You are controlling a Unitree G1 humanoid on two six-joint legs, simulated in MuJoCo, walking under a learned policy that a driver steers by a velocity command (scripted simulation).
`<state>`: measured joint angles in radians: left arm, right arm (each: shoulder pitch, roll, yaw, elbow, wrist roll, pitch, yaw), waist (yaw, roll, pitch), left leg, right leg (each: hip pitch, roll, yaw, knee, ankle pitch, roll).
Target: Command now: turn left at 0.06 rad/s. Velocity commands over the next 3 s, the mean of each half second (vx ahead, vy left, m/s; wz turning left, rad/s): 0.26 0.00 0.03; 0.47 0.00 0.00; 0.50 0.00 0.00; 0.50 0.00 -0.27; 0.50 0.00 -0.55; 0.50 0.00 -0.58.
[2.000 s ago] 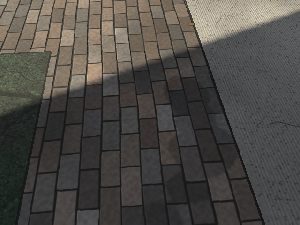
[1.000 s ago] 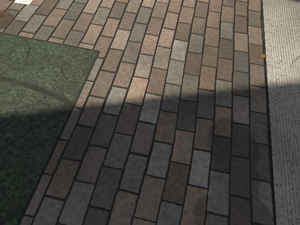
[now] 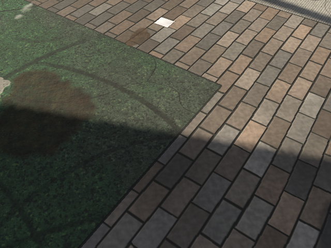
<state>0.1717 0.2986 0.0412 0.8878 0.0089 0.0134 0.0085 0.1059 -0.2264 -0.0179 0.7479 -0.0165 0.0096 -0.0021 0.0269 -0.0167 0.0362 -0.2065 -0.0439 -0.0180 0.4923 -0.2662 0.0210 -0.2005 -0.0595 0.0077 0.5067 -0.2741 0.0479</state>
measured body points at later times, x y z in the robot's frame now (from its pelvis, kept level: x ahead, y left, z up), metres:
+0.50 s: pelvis +0.11 +0.02 -0.01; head +0.14 +0.02 +0.44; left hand +0.07 +0.29 -0.15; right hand +0.29 -0.23 -0.10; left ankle +0.17 +0.13 -0.70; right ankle -0.01 -0.14 -0.74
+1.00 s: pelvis +0.35 +0.08 +0.01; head +0.38 +0.09 +0.45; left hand +0.57 +0.30 -0.09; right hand +0.33 -0.19 -0.12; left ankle +0.24 +0.15 -0.74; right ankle +0.56 -0.08 -0.69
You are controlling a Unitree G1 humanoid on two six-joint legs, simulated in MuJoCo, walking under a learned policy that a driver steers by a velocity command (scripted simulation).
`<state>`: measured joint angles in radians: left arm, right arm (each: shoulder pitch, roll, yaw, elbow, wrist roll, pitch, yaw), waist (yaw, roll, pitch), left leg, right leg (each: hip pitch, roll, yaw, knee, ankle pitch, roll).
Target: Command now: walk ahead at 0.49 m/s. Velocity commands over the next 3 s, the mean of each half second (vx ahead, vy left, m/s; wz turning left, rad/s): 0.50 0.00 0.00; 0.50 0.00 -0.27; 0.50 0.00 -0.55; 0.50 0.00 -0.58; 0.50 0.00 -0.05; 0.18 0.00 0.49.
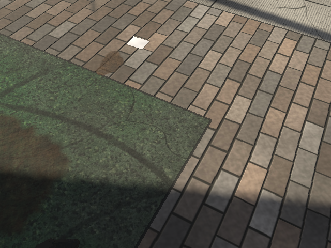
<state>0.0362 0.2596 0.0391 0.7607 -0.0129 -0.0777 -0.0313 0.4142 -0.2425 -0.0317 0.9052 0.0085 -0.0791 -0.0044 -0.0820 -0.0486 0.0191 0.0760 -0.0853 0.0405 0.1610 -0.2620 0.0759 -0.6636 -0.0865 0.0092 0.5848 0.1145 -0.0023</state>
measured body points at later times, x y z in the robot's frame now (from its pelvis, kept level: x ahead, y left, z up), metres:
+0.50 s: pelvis +0.30 -0.03 +0.00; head +0.32 -0.03 +0.45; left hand +0.31 +0.25 -0.13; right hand +0.48 -0.28 -0.10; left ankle +0.49 +0.15 -0.69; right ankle +0.25 -0.12 -0.74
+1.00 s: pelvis +0.58 +0.03 +0.00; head +0.59 +0.03 +0.45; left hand +0.76 +0.27 -0.11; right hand +0.57 -0.25 -0.13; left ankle +0.53 +0.13 -0.74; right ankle +0.70 -0.16 -0.68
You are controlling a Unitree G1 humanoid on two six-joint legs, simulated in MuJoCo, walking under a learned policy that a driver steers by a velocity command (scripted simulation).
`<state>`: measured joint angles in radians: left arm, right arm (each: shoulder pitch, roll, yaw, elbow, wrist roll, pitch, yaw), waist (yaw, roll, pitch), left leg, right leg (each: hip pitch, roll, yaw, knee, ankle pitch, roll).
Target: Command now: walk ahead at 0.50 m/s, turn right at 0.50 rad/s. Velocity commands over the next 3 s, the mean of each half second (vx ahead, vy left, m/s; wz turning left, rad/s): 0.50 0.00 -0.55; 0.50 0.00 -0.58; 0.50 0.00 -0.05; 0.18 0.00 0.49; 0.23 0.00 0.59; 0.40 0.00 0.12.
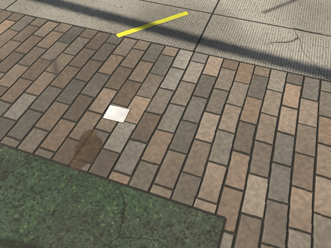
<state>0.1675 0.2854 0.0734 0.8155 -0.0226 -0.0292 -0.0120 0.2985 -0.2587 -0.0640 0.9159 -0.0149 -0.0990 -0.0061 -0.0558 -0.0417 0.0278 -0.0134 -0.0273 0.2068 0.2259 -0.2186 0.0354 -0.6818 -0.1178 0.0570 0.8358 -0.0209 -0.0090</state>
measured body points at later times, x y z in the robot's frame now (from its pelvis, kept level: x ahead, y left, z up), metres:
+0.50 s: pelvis +0.27 -0.07 +0.00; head +0.30 -0.10 +0.45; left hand +0.41 +0.18 -0.10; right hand +0.41 -0.38 -0.09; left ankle +0.48 +0.08 -0.68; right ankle +0.23 -0.13 -0.75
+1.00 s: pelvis +0.54 -0.12 +0.00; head +0.57 -0.14 +0.45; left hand +0.85 +0.00 -0.09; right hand +0.42 -0.38 -0.12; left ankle +0.57 -0.01 -0.75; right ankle +0.55 -0.32 -0.68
